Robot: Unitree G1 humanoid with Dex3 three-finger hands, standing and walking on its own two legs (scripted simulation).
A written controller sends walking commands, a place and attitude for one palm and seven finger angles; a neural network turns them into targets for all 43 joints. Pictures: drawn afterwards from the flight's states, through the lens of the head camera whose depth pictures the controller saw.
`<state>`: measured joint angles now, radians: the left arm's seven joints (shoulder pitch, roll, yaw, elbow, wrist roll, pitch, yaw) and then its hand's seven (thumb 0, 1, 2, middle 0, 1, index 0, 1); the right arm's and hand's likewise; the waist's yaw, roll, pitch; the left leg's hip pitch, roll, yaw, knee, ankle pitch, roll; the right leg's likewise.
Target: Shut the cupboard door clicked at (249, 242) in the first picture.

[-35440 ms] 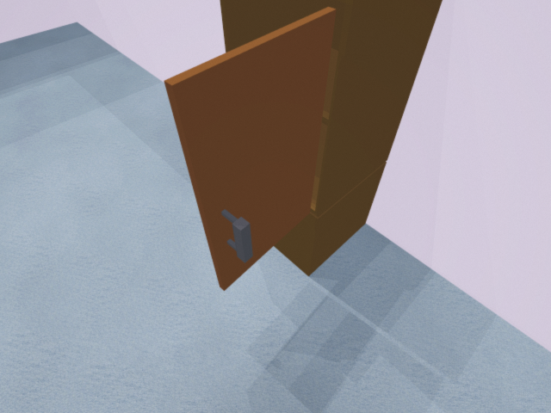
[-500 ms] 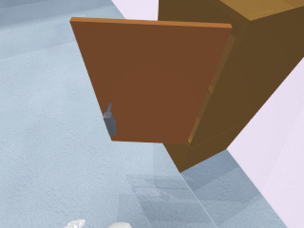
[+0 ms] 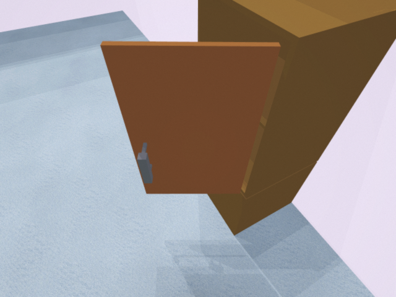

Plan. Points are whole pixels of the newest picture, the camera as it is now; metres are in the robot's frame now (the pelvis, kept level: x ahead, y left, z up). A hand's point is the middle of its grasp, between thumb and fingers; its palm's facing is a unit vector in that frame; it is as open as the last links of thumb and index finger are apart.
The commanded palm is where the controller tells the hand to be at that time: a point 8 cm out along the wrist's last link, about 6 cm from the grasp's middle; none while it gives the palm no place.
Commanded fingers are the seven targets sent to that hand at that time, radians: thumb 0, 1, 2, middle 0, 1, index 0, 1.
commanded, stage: come to a stop and stand still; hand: left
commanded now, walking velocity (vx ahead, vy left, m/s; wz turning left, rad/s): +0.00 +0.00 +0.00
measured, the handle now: (146, 162) +0.49 +0.19 -0.11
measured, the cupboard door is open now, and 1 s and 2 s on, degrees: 62 62 62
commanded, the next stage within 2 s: look again from close up in 0.12 s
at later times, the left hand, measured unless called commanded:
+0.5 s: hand out of the picture +0.01 +0.19 -0.18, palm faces +0.01 -0.97 -0.22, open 7.3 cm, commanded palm none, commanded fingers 0.00 0.90 0.90 -0.20 -0.30 -0.20 -0.30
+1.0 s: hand out of the picture +0.02 +0.19 -0.18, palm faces -0.01 -0.98 -0.19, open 7.3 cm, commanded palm none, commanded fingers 0.00 0.90 0.90 -0.20 -0.30 -0.20 -0.30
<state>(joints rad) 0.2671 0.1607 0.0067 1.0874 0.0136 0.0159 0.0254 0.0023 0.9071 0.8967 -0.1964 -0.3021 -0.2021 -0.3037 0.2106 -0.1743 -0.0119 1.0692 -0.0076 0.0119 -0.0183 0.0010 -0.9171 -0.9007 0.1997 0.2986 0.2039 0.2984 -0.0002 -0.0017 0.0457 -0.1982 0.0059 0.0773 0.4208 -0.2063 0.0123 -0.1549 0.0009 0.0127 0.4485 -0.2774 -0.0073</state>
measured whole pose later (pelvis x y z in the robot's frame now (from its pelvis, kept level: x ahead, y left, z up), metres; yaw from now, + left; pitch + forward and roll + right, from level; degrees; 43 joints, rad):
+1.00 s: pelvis +0.02 +0.01 -0.01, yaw +0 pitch +0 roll +1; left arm 0.29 0.20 0.00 1.07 0.03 0.01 0.01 0.00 0.91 0.90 -0.20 -0.30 -0.20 -0.30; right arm 0.22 -0.18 0.00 1.07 -0.03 -0.01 -0.01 0.01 -0.90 -0.90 0.20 0.30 0.20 0.30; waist 0.01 -0.04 0.02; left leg -0.23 -0.01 0.09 0.50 -0.28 0.03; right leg -0.19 -0.02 0.03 0.55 -0.35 0.00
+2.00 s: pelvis +0.00 +0.03 +0.00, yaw +0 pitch +0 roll +0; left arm 0.26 0.24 -0.01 1.04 0.02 0.00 0.02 0.00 0.91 0.90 -0.20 -0.30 -0.20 -0.30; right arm 0.23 -0.23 0.00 1.03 -0.02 -0.01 0.00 0.01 -0.90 -0.90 0.20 0.30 0.20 0.30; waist 0.01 0.00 0.06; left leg -0.25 -0.04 0.09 0.47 -0.23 0.06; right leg -0.21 -0.04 0.04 0.49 -0.29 0.04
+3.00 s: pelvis -0.02 -0.03 -0.12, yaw +3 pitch +14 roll +2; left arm 0.33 0.23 0.28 0.29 -0.37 -0.54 -0.48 0.01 0.90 0.90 -0.40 -0.52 -0.40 -0.52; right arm 0.18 -0.27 -0.04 0.56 0.04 -0.31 -0.03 0.01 -0.90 -0.90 0.20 0.30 0.20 0.30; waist 0.03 -0.01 -0.15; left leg -0.98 -0.02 -0.01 1.28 -0.54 -0.02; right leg -1.02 0.01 -0.07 1.31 -0.54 -0.07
